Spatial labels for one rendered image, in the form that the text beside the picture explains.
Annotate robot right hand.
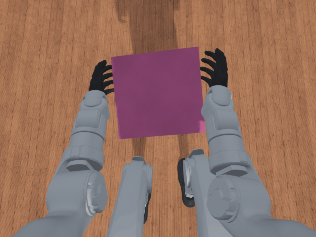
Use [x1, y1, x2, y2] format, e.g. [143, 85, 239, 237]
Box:
[200, 48, 228, 88]

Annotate robot left upper arm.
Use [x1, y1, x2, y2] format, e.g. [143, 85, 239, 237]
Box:
[12, 169, 108, 237]

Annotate robot right foot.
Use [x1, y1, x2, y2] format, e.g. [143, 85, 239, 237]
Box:
[177, 158, 195, 208]

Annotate carton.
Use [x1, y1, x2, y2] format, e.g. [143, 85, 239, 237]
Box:
[111, 47, 205, 139]

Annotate robot left foot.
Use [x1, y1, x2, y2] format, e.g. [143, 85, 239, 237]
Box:
[144, 193, 151, 224]

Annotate robot foot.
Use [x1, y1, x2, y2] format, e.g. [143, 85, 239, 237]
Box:
[144, 193, 151, 224]
[177, 158, 195, 208]

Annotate right robot forearm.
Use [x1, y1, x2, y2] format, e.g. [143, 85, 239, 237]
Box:
[201, 85, 263, 185]

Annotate robot right upper arm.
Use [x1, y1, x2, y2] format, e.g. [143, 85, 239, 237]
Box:
[206, 174, 316, 237]

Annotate robot left hand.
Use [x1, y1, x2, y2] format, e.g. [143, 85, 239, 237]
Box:
[89, 60, 114, 95]

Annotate left robot forearm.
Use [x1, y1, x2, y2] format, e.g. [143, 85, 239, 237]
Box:
[46, 90, 110, 209]

